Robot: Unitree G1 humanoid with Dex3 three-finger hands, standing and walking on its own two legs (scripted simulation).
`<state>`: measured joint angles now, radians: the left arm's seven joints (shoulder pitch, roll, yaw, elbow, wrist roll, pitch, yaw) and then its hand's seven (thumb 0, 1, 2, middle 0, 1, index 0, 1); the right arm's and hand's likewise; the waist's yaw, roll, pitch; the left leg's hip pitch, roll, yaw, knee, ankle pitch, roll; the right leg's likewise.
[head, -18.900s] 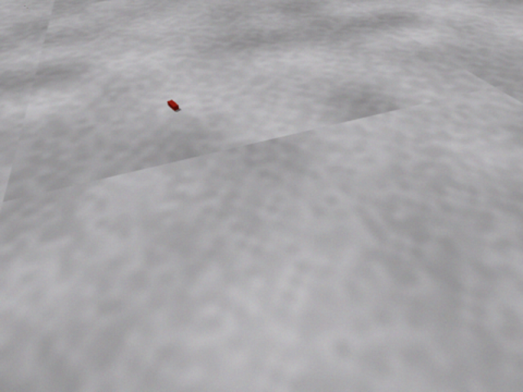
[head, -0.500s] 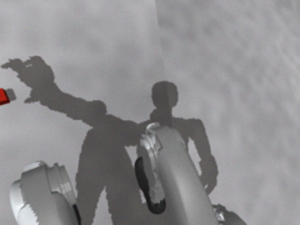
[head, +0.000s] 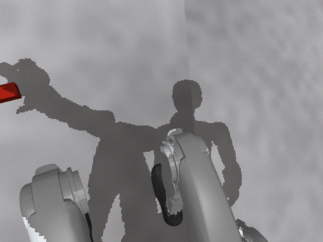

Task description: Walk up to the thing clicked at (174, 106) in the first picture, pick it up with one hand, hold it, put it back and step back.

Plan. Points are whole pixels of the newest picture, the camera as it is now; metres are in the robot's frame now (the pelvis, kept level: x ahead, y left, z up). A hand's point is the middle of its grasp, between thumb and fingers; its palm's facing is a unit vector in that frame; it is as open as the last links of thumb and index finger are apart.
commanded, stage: close in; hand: left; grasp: from above
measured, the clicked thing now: out of the picture +0.52 +0.30 -0.30
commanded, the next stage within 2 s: rest palm in 0.20 s
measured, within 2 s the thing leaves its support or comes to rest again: neither
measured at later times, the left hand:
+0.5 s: hand out of the picture +0.50 +0.30 -0.21, palm faces -0.47 -0.12 -0.87, open 13.2 cm
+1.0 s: hand out of the picture +0.50 +0.30 -0.26, palm faces -0.44 -0.13 -0.89, open 13.4 cm
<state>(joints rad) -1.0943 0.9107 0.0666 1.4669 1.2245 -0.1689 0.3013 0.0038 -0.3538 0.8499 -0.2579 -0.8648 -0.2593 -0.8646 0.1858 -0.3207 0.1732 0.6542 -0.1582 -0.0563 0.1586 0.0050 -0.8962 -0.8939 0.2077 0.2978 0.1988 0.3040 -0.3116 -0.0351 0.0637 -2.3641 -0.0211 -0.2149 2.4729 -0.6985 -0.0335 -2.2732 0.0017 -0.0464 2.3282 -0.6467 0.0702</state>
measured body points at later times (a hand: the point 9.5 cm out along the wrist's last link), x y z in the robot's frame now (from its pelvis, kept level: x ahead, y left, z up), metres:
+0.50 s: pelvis +0.00 +0.01 +0.00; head +0.27 +0.10 +0.34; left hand +0.52 +0.30 -0.16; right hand +0.01 -0.25 -0.07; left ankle +0.06 +0.13 -0.28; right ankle +0.11 -0.14 -0.28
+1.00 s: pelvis +0.01 +0.01 -0.01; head +0.30 +0.11 +0.31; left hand +0.52 +0.30 -0.21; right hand +0.02 -0.25 -0.06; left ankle +0.06 +0.13 -0.28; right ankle +0.11 -0.14 -0.28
